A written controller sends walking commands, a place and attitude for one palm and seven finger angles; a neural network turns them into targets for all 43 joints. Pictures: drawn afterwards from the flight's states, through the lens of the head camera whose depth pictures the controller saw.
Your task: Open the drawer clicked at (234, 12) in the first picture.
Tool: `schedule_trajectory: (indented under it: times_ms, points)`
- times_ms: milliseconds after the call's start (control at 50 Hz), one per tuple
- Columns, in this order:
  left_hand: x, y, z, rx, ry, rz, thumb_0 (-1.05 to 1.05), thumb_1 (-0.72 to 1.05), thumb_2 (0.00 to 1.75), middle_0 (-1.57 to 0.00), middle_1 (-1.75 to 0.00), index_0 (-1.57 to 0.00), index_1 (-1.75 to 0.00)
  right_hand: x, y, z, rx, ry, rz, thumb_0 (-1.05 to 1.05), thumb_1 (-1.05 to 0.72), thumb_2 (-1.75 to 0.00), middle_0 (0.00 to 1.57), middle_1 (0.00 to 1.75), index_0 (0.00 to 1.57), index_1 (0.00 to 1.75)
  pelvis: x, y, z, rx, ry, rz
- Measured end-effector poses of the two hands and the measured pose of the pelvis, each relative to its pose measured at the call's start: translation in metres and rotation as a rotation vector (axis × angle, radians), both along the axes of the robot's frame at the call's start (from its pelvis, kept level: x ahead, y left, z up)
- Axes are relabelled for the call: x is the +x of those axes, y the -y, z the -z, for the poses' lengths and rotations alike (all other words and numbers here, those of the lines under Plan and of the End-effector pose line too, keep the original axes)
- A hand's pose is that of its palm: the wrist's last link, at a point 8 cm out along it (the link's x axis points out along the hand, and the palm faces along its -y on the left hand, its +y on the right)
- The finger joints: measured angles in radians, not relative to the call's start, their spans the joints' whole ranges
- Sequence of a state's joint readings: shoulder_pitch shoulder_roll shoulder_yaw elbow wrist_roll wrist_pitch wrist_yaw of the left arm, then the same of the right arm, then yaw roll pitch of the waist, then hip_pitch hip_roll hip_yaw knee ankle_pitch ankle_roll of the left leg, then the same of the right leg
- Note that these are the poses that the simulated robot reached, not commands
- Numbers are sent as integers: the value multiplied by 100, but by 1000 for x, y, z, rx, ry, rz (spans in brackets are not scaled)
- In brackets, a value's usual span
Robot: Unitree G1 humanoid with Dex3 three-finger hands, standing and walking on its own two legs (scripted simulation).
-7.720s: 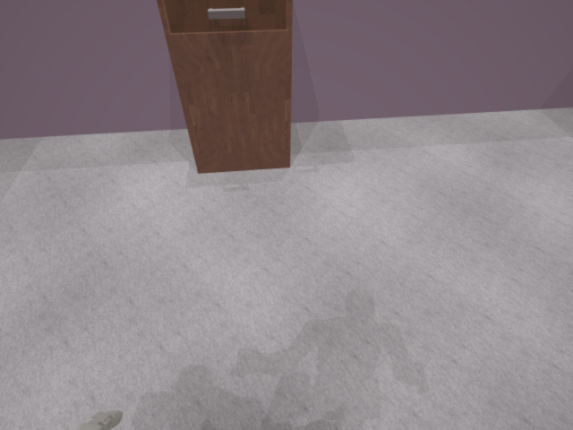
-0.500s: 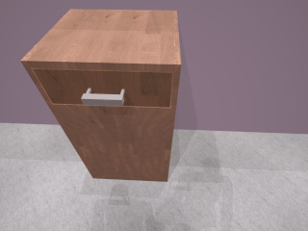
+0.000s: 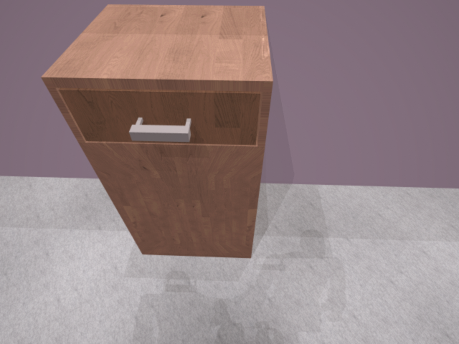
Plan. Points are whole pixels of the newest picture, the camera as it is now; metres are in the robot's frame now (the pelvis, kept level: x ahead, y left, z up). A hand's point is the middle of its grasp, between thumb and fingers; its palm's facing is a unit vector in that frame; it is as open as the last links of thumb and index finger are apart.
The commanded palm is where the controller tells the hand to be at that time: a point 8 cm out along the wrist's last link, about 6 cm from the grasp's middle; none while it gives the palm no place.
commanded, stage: come to a stop and stand still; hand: left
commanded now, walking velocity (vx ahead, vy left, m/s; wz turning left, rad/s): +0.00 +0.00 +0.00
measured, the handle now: (162, 127) +0.57 +0.20 +0.04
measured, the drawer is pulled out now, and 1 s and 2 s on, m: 0.00 0.00 0.00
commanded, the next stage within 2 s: look again from close up in 0.48 s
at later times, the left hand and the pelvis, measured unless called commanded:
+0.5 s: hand out of the picture -0.05 +0.21 -0.17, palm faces +0.02 -0.98 -0.20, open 7.4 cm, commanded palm none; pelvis -0.03 +0.03 +0.00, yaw +0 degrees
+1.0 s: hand out of the picture +0.02 +0.18 -0.17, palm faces +0.02 -0.98 -0.18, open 7.3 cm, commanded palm none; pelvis +0.02 +0.02 +0.01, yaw +0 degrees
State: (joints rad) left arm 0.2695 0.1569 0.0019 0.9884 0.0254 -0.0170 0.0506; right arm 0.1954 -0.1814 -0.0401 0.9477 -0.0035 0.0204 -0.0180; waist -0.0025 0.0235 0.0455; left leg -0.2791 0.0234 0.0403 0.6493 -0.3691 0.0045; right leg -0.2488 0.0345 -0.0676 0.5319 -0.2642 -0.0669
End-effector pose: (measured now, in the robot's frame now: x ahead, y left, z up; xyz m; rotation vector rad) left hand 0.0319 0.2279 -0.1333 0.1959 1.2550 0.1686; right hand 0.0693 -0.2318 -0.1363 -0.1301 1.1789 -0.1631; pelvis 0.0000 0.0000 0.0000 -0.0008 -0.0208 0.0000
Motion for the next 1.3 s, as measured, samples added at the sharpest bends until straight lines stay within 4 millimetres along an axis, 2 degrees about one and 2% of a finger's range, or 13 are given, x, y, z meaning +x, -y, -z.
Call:
schedule_trajectory:
  times_ms: [80, 180, 280, 360, 480, 600, 680, 780, 1060, 1240, 1260, 1300]
  points:
    - [-2, -17, 3, -10, 32, -4, 0, 91, 90, -20, -30, -20, -30, -17, -20, 2, 7, 20, -24, 0, -91, -90, 20, 30, 19, 30, -12, -14, 4, -7, 24, -8]
    - [-10, -33, -3, -9, 46, 8, 0, 91, 90, -20, -29, -20, -30, -51, -30, 1, -1, -31, -29, 0, -93, -90, 20, 30, 20, 30, -23, -27, -1, 0, 19, 1]
    - [-32, -43, -4, -7, 2, 3, 0, 91, 90, -20, -29, -20, -30, -84, -38, 4, 7, -118, -35, 0, -92, -90, 20, 30, 20, 30, -31, -34, -3, 4, 12, -1]
    - [-55, -44, -3, -12, -62, -13, 0, 91, 90, -20, -29, -20, -30, -102, -41, 4, 13, -176, -32, 0, -91, -90, 20, 30, 20, 30, -33, -35, -4, 2, 3, -5]
    - [-81, -35, 2, -35, -147, -38, 0, 91, 90, -20, -29, -19, -30, -113, -41, 5, 14, -223, -25, 0, -91, -90, 20, 30, 20, 30, -31, -34, -4, 3, -4, -9]
    - [-87, -19, 6, -68, -184, -47, 0, 91, 90, -20, -29, -19, -30, -103, -41, 5, 17, -222, -19, 0, -91, -90, 20, 30, 20, 30, -22, -31, -4, 7, -10, -8]
    - [-76, -9, 7, -85, -180, -44, 0, 91, 90, -20, -29, -20, -30, -91, -42, 5, 22, -210, -18, 0, -91, -90, 20, 30, 20, 30, -14, -28, -4, 7, -17, -6]
    - [-55, 0, 8, -97, -158, -33, 0, 91, 90, -20, -29, -20, -30, -75, -42, 5, 26, -201, -17, 0, -91, -90, 20, 30, 20, 30, -2, -25, -5, 8, -25, -3]
    - [-4, -8, 6, -54, -124, -25, 1, 92, 90, -20, -29, -20, -30, -44, -33, 5, 15, -211, -8, 1, -92, -90, 20, 30, 20, 30, 31, -16, -5, 9, -28, 1]
    - [16, -8, 3, -28, -104, -22, 1, 92, 90, -20, -29, -20, -30, -29, -27, 8, 16, -211, -7, 1, -92, -90, 20, 30, 20, 30, 43, -12, -5, 7, -28, 2]
    - [26, -9, -2, -4, -73, 29, 1, 92, 90, -20, -30, -20, -30, -25, -23, 6, 7, -185, -3, 1, -92, -90, 20, 30, 20, 30, 43, -12, -4, 4, -32, 11]
    - [67, -18, -33, 103, 146, 123, 2, 92, 89, -21, -30, -20, -30, -8, -15, 1, -30, -48, -6, 1, -93, -90, 20, 30, 20, 30, 42, -12, -3, 15, -37, 18]
